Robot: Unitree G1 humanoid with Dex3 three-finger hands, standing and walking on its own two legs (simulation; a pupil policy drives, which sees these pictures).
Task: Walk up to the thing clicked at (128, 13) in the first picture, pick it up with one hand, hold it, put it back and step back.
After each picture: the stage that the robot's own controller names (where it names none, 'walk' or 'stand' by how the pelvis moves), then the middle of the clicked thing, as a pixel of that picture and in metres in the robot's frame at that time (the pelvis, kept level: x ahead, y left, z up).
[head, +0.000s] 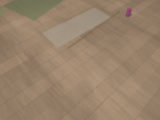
stand; (128, 12) +1.97 -0.72 -0.72
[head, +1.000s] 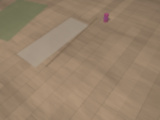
walk; (106, 17) +1.89 -0.25 -0.70
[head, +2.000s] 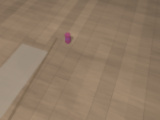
walk; (67, 38) +1.29 +0.18 -0.71
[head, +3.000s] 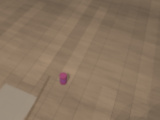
walk; (63, 78) +0.75 +0.16 -0.70
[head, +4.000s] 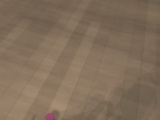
walk; (50, 119) +0.41 +0.20 -0.71
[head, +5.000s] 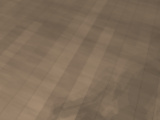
stand; out of the picture +0.26 +0.18 -0.71
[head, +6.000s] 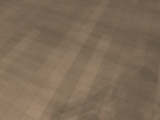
stand; out of the picture +0.24 +0.17 -0.73
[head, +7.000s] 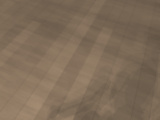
stand; out of the picture +0.27 +0.17 -0.72
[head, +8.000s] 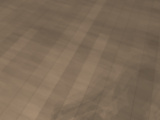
stand; out of the picture +0.24 +0.20 -0.73
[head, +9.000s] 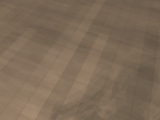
stand; out of the picture +0.23 +0.20 -0.73
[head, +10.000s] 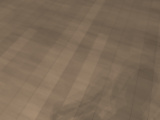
go down; out of the picture +0.24 +0.19 -0.73
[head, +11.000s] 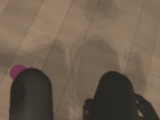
go down; (20, 74) +0.33 +0.21 -0.30
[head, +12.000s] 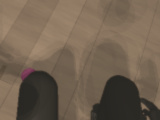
approach; (31, 77) +0.32 +0.21 -0.31
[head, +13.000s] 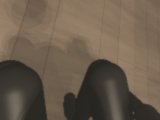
close in; out of the picture +0.31 +0.23 -0.22
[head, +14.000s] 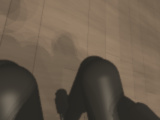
close; out of the picture +0.34 +0.25 -0.21
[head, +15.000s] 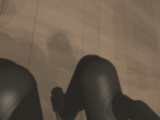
lift; out of the picture +0.34 +0.26 -0.21
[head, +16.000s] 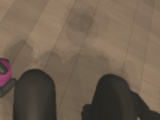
lift; out of the picture +0.28 +0.26 -0.09
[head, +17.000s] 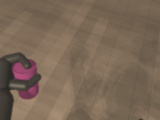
lift; (26, 79) +0.32 +0.17 +0.04
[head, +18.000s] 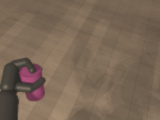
hold; (33, 82) +0.32 +0.17 +0.00
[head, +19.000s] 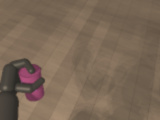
hold; (32, 83) +0.32 +0.17 +0.00
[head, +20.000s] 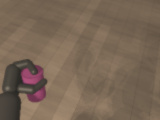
hold; (34, 84) +0.32 +0.16 +0.01
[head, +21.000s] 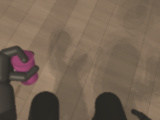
crouch; (26, 68) +0.36 +0.19 -0.08
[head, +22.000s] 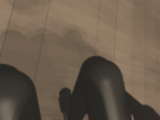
lower; out of the picture +0.36 +0.28 -0.21
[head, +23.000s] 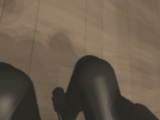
lower; out of the picture +0.36 +0.28 -0.22
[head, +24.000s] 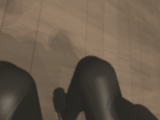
lower; out of the picture +0.36 +0.28 -0.22
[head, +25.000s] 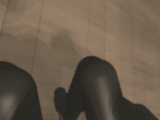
lower; out of the picture +0.36 +0.28 -0.22
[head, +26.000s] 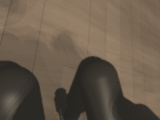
loosen; out of the picture +0.35 +0.26 -0.22
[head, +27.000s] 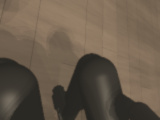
withdraw; out of the picture +0.33 +0.25 -0.22
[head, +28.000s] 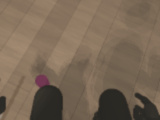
walk; (42, 82) +0.35 +0.20 -0.44
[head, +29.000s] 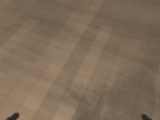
stand; out of the picture +0.29 +0.18 -0.66
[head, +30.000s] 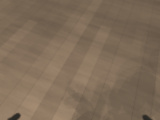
stand; out of the picture +0.29 +0.19 -0.66
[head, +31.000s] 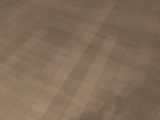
stand; out of the picture +0.31 +0.17 -0.72
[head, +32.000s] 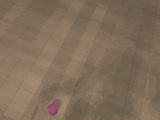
walk; (52, 109) +0.35 +0.14 -0.71
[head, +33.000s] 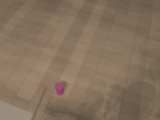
walk; (59, 88) +0.56 +0.17 -0.70
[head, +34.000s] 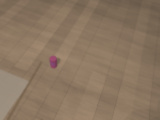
stand; (53, 62) +0.88 +0.22 -0.70
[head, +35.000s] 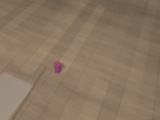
stand; (57, 67) +0.89 +0.20 -0.72
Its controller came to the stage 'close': yes
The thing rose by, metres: 0.70
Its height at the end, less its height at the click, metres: +0.00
